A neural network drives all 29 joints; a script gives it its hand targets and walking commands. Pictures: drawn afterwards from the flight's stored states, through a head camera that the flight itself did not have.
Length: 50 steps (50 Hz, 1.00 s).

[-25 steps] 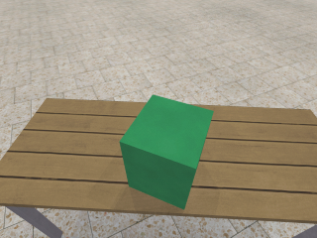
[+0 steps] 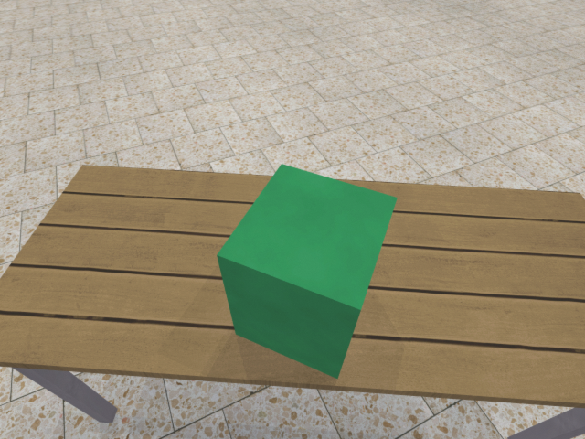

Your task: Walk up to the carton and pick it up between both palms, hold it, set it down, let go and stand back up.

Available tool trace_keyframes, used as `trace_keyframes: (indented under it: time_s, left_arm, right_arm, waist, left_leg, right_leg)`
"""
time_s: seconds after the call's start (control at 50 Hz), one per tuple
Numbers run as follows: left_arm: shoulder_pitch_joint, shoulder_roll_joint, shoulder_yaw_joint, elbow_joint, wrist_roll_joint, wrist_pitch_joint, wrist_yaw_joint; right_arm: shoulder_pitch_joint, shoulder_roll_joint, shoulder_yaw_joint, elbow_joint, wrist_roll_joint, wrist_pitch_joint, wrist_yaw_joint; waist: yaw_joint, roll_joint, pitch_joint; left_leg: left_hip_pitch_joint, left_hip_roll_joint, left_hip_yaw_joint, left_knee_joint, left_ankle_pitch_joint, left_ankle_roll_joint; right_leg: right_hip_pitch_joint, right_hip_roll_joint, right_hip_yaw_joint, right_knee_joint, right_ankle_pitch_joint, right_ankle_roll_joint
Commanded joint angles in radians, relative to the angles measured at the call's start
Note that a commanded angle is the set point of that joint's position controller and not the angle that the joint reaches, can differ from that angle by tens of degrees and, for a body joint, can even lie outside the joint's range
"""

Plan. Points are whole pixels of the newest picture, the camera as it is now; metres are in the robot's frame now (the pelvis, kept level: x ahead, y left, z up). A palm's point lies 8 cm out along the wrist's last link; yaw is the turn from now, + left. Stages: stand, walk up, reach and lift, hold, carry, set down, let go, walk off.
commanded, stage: stand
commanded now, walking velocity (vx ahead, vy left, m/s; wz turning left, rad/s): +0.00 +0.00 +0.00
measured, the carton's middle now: (309, 271) +0.41 -0.03 -0.04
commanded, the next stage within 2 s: none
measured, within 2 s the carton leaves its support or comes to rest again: neither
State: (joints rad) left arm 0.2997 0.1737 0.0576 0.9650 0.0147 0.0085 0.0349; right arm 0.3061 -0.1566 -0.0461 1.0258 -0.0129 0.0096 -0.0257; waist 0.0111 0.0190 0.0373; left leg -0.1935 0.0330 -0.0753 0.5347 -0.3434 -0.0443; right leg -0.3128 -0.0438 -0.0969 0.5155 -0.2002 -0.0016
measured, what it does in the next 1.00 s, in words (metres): stands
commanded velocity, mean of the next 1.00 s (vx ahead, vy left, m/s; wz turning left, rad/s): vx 0.00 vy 0.00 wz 0.00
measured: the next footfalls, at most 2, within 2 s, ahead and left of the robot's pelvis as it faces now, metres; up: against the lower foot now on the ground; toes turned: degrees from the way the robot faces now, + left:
none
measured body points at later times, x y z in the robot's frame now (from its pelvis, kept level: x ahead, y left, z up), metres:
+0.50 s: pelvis +0.01 -0.01 +0.00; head +0.02 -0.01 +0.45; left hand +0.02 +0.22 -0.15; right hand +0.01 -0.22 -0.16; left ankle -0.03 +0.15 -0.73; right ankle +0.05 -0.12 -0.73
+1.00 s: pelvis +0.00 -0.01 +0.00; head +0.02 -0.02 +0.45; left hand -0.02 +0.21 -0.16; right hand +0.00 -0.23 -0.16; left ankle -0.03 +0.15 -0.73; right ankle +0.05 -0.12 -0.73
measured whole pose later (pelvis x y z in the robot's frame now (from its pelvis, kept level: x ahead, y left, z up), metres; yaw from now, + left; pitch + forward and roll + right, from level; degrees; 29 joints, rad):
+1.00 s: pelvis +0.00 -0.01 +0.00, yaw +0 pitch -1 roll +0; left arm 0.31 0.13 0.05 1.11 0.01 0.01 0.04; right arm 0.28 -0.13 -0.03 1.13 -0.01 0.01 -0.04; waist 0.02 0.01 0.05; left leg -0.16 0.05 -0.08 0.50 -0.33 -0.07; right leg -0.29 -0.02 -0.11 0.51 -0.21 -0.02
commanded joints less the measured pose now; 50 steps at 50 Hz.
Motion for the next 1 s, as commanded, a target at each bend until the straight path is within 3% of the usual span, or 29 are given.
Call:
trace_keyframes:
  time_s: [0.0,0.02,0.08,0.1,0.12,0.16,0.18,0.2,0.22,0.28,0.32,0.36,0.4,0.46,0.52,0.54,0.56,0.58,0.62,0.68,0.7,0.72,0.8,0.86,0.88,0.9,0.92,0.94,0.98]
  left_arm:
    - [0.044,0.108,0.026,-0.031,-0.001,-0.011,-0.010]
    - [0.028,0.056,0.007,-0.005,0.001,-0.017,-0.008]
    - [0.044,0.050,0.000,0.005,0.005,-0.019,-0.003]
    - [0.044,0.078,0.003,-0.001,0.003,-0.016,-0.005]
    - [0.016,0.059,-0.002,0.019,0.004,-0.011,0.004]
    - [0.085,0.046,0.001,0.036,-0.005,-0.004,0.016]
    - [0.095,0.070,0.007,0.057,-0.027,-0.005,0.008]
    - [0.021,0.019,-0.011,0.054,-0.011,-0.011,0.011]
    - [0.013,0.059,-0.004,0.041,-0.021,-0.012,0.009]
    - [0.057,0.046,0.001,0.062,-0.012,-0.011,0.004]
    - [0.073,-0.008,-0.007,0.068,-0.004,-0.002,0.005]
    - [0.091,0.046,0.007,0.088,-0.012,-0.006,0.015]
    - [0.045,0.075,0.019,0.075,-0.005,-0.011,0.007]
    - [0.040,0.043,0.008,0.089,-0.006,0.002,0.018]
    - [0.075,0.026,0.002,0.097,0.006,0.007,0.019]
    - [0.031,0.058,0.005,0.080,0.005,-0.005,0.017]
    - [0.068,-0.014,-0.011,0.103,-0.002,-0.001,0.008]
    - [0.051,-0.005,0.000,0.094,-0.003,-0.008,0.015]
    - [0.064,0.009,-0.011,0.125,-0.003,-0.003,0.008]
    - [0.074,-0.015,-0.011,0.106,-0.006,-0.001,-0.001]
    - [0.058,0.061,0.005,0.105,-0.006,0.000,0.007]
    - [0.066,0.082,0.021,0.116,0.004,0.005,0.002]
    - [0.070,0.062,0.014,0.111,-0.002,0.010,0.003]
    - [0.116,-0.001,0.000,0.127,-0.006,0.001,0.002]
    - [0.080,-0.003,-0.011,0.131,-0.003,0.002,0.005]
    - [0.112,0.080,0.014,0.127,-0.001,-0.006,-0.001]
    - [0.047,0.112,0.015,0.135,0.007,0.001,0.006]
    - [0.036,0.043,0.007,0.098,0.005,-0.008,0.005]
    - [0.034,0.067,0.016,0.111,-0.008,-0.010,0.009]
  right_arm:
    - [0.025,-0.108,-0.017,-0.035,-0.011,-0.017,0.006]
    - [0.062,-0.058,-0.009,-0.020,-0.014,-0.014,0.002]
    - [0.052,-0.142,-0.029,-0.008,-0.005,-0.003,-0.012]
    - [0.014,-0.136,-0.023,-0.007,-0.005,-0.006,0.000]
    - [0.039,-0.146,-0.036,-0.015,-0.008,-0.017,-0.005]
    - [0.054,-0.057,-0.006,0.020,-0.012,-0.014,-0.002]
    - [0.116,0.016,0.020,0.039,-0.007,-0.011,-0.007]
    - [0.118,0.005,0.004,0.045,0.011,-0.012,-0.008]
    - [0.085,-0.095,-0.007,0.045,-0.004,-0.015,-0.008]
    - [0.071,-0.087,-0.003,0.035,0.001,-0.017,-0.014]
    - [0.032,-0.046,0.006,0.048,-0.008,-0.012,-0.024]
    - [0.068,-0.060,0.003,0.046,0.010,-0.017,-0.021]
    - [0.082,-0.034,0.009,0.077,-0.009,-0.013,-0.020]
    - [0.033,-0.073,-0.007,0.046,0.002,-0.011,-0.013]
    - [0.019,-0.076,-0.007,0.047,-0.019,-0.016,-0.028]
    - [0.049,-0.105,-0.017,0.058,-0.014,-0.013,-0.016]
    - [0.080,-0.079,-0.002,0.083,-0.015,-0.008,-0.013]
    - [0.098,0.012,0.015,0.080,-0.011,0.001,-0.018]
    - [0.050,-0.098,-0.012,0.056,0.005,-0.006,-0.019]
    - [0.047,-0.051,0.007,0.083,-0.012,0.002,-0.016]
    - [0.073,-0.058,-0.003,0.079,-0.010,0.001,-0.017]
    - [0.049,-0.032,0.010,0.075,-0.009,-0.005,-0.022]
    - [0.060,-0.041,0.012,0.075,-0.017,-0.003,-0.013]
    - [0.066,-0.050,0.012,0.088,-0.008,-0.001,-0.027]
    - [0.078,-0.058,0.005,0.092,0.009,-0.007,-0.028]
    - [0.059,-0.022,0.008,0.091,-0.001,-0.004,-0.021]
    - [0.042,-0.100,-0.005,0.072,0.004,-0.005,-0.019]
    - [0.053,-0.055,0.003,0.081,0.009,-0.003,-0.015]
    - [0.031,0.008,0.021,0.073,-0.013,-0.009,-0.015]
  waist:
    - [0.014,0.051,-0.049]
    - [-0.030,0.059,-0.036]
    - [-0.013,0.001,0.009]
    - [0.014,-0.086,0.010]
    - [-0.022,-0.052,0.028]
    - [-0.001,0.006,-0.002]
    - [-0.020,-0.085,0.036]
    - [-0.042,-0.077,0.048]
    - [-0.023,0.012,0.013]
    - [-0.004,-0.045,-0.009]
    - [0.025,0.022,0.019]
    - [0.011,-0.037,0.012]
    - [0.000,0.044,0.013]
    - [0.006,-0.059,0.028]
    - [0.015,0.096,0.042]
    - [-0.009,0.019,0.076]
    - [-0.002,0.044,0.067]
    - [-0.006,-0.086,0.077]
    - [-0.021,-0.061,0.075]
    - [0.015,0.035,0.067]
    - [0.009,-0.087,0.059]
    - [0.013,-0.109,0.014]
    - [0.003,0.036,0.105]
    - [0.031,-0.029,0.048]
    - [0.008,0.016,0.013]
    - [0.012,-0.063,-0.038]
    - [-0.004,-0.090,0.016]
    - [-0.011,-0.009,-0.011]
    - [-0.012,-0.019,0.046]
  left_leg:
    - [-0.084,0.045,-0.025,-0.143,0.198,0.064]
    - [-0.063,0.044,-0.018,-0.152,0.186,0.075]
    - [-0.113,0.038,-0.033,-0.169,0.174,0.071]
    - [-0.116,0.031,-0.013,-0.148,0.208,0.068]
    - [-0.099,0.037,-0.007,-0.136,0.218,0.071]
    - [-0.093,0.033,0.008,-0.125,0.160,0.053]
    - [-0.071,0.033,-0.010,-0.123,0.176,0.048]
    - [-0.074,0.039,0.005,-0.129,0.173,0.061]
    - [-0.127,0.032,0.002,-0.126,0.199,0.067]
    - [-0.110,0.033,-0.015,-0.131,0.223,0.060]
    - [-0.115,0.053,-0.008,-0.150,0.261,0.052]
    - [-0.107,0.048,-0.012,-0.123,0.301,0.055]
    - [-0.108,0.052,-0.011,-0.147,0.216,0.052]
    - [-0.113,0.047,-0.006,-0.150,0.234,0.040]
    - [-0.143,0.055,-0.036,-0.175,0.186,0.069]
    - [-0.131,0.039,-0.015,-0.188,0.201,0.068]
    - [-0.139,0.048,-0.023,-0.179,0.157,0.061]
    - [-0.113,0.049,-0.029,-0.183,0.178,0.062]
    - [-0.091,0.039,-0.012,-0.162,0.163,0.057]
    - [-0.161,0.041,-0.004,-0.186,0.122,0.053]
    - [-0.130,0.035,-0.005,-0.172,0.146,0.049]
    - [-0.083,0.030,-0.025,-0.157,0.139,0.055]
    - [-0.165,0.047,0.006,-0.162,0.124,0.054]
    - [-0.153,0.042,-0.020,-0.178,0.113,0.052]
    - [-0.149,0.041,-0.036,-0.168,0.097,0.057]
    - [-0.099,0.027,-0.001,-0.131,0.093,0.047]
    - [-0.092,0.022,0.002,-0.115,0.152,0.045]
    - [-0.076,0.020,0.037,-0.113,0.137,0.040]
    - [-0.118,0.041,-0.001,-0.136,0.180,0.040]
  right_leg:
    - [0.132,-0.071,0.099,-0.095,0.026,-0.054]
    - [0.126,-0.056,0.070,-0.095,0.037,-0.038]
    - [0.142,-0.057,0.058,-0.099,0.081,-0.024]
    - [0.156,-0.051,0.056,-0.108,0.058,-0.022]
    - [0.129,-0.080,0.091,-0.138,0.057,-0.042]
    - [0.179,-0.108,0.119,-0.160,0.111,-0.037]
    - [0.124,-0.096,0.126,-0.170,0.014,-0.033]
    - [0.121,-0.095,0.116,-0.185,0.043,-0.049]
    - [0.191,-0.071,0.108,-0.134,0.088,-0.045]
    - [0.210,-0.069,0.061,-0.101,0.144,-0.046]
    - [0.176,-0.052,0.058,-0.136,0.077,-0.030]
    - [0.190,-0.077,0.074,-0.103,0.159,-0.052]
    - [0.215,-0.054,0.072,-0.084,0.131,-0.044]
    - [0.187,-0.063,0.069,-0.122,0.114,-0.036]
    - [0.200,-0.072,0.075,-0.114,0.092,-0.041]
    - [0.156,-0.067,0.080,-0.119,0.049,-0.039]
    - [0.189,-0.051,0.082,-0.143,0.046,-0.033]
    - [0.154,-0.058,0.057,-0.128,0.008,-0.038]
    - [0.121,-0.075,0.087,-0.155,0.032,-0.039]
    - [0.195,-0.068,0.071,-0.154,-0.016,-0.029]
    - [0.170,-0.081,0.112,-0.167,-0.064,-0.041]
    - [0.164,-0.071,0.107,-0.194,-0.070,-0.032]
    - [0.126,-0.084,0.111,-0.160,-0.069,-0.030]
    - [0.158,-0.045,0.072,-0.138,-0.036,-0.026]
    - [0.180,-0.064,0.089,-0.138,-0.028,-0.045]
    - [0.198,-0.064,0.109,-0.162,-0.089,-0.026]
    - [0.125,-0.088,0.140,-0.181,-0.062,-0.053]
    - [0.127,-0.118,0.175,-0.182,-0.074,-0.067]
    - [0.135,-0.073,0.096,-0.169,-0.008,-0.046]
